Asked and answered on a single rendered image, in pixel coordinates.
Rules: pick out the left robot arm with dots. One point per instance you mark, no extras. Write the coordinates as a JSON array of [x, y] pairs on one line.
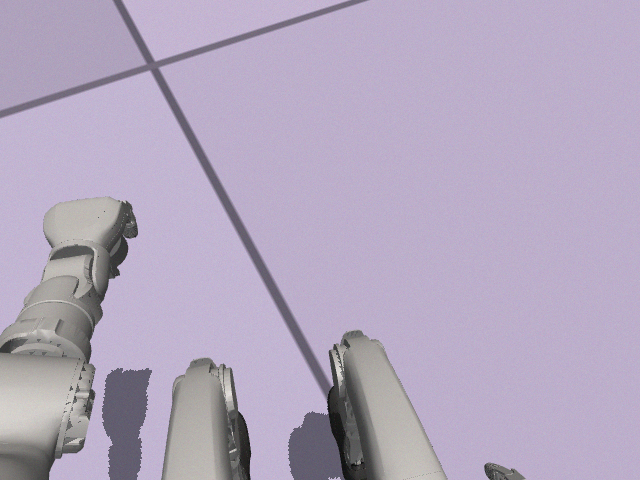
[[46, 398]]

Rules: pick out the tin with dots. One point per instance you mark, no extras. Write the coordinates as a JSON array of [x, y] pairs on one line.
[[119, 251]]

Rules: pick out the right robot hand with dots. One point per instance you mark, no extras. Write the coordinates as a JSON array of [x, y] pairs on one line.
[[497, 472]]

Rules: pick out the left robot hand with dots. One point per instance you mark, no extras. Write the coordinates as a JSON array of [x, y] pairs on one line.
[[101, 220]]

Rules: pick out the right robot foot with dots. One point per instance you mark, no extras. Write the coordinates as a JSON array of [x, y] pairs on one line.
[[350, 471]]

